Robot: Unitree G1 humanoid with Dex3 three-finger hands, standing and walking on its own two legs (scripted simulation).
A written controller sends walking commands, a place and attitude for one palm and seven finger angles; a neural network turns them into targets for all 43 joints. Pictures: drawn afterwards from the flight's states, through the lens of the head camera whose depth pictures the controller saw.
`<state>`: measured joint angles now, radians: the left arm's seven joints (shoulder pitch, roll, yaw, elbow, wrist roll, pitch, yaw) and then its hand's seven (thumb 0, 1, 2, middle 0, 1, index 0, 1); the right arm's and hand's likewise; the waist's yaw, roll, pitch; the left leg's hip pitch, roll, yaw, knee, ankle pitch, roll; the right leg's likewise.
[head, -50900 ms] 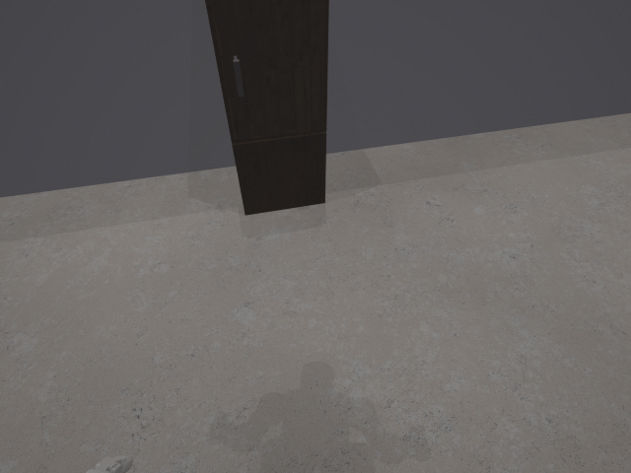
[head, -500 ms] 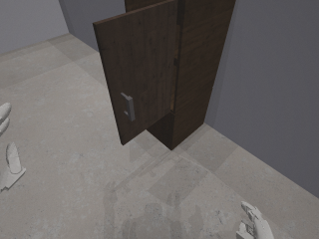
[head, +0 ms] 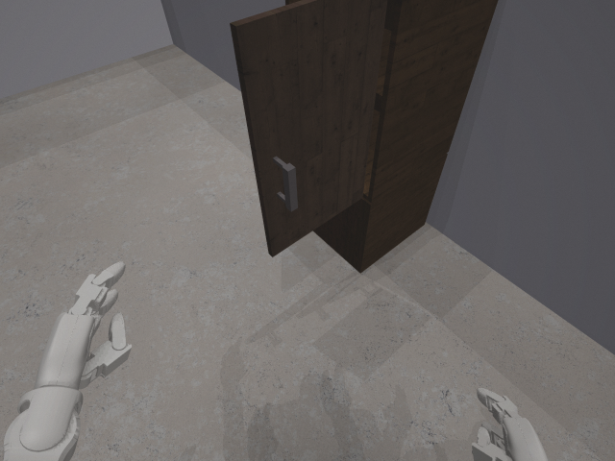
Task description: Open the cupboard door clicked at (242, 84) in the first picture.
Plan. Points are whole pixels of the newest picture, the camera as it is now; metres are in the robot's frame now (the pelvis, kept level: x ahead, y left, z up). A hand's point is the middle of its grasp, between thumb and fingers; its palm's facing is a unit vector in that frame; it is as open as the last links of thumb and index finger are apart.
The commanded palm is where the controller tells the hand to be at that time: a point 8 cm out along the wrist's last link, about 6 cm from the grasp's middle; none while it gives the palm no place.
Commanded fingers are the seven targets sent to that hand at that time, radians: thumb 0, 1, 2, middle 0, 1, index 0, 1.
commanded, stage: let the arm hang, fingers relaxed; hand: left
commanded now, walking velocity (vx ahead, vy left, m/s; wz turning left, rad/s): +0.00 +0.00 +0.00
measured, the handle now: (284, 183) +0.67 +0.10 -0.08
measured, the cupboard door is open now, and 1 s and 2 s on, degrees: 91 91 91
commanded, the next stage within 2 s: look to check the result in 1.00 s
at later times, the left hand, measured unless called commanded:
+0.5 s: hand out of the picture -0.08 +0.21 -0.16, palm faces +0.05 -0.97 -0.23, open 7.3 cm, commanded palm none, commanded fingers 0.00 0.90 0.90 -0.20 -0.30 -0.20 -0.30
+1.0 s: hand out of the picture +0.03 +0.19 -0.16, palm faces +0.03 -0.98 -0.21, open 7.3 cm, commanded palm none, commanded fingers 0.00 0.90 0.90 -0.20 -0.30 -0.20 -0.30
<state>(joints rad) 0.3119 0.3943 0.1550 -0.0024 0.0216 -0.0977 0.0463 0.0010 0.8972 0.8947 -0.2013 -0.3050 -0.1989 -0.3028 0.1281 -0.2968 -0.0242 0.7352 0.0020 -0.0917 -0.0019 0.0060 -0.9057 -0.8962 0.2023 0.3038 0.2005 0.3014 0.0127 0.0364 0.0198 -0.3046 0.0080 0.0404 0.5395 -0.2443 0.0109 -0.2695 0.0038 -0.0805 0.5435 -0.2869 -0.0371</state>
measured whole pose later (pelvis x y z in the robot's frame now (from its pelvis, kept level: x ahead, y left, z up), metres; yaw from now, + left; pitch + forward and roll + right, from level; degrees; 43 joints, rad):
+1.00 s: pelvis +0.00 +0.01 +0.01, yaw +0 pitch -1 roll +0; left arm 0.20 0.16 0.01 1.12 0.01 -0.01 0.03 0.00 0.91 0.89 -0.20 -0.30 -0.20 -0.30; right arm 0.24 -0.17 -0.01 1.13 -0.02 0.00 -0.02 0.00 -0.91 -0.90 0.20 0.30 0.20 0.30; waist -0.01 0.01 0.04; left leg -0.20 -0.02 0.04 0.39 -0.17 0.03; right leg -0.17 -0.01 -0.08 0.41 -0.22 -0.02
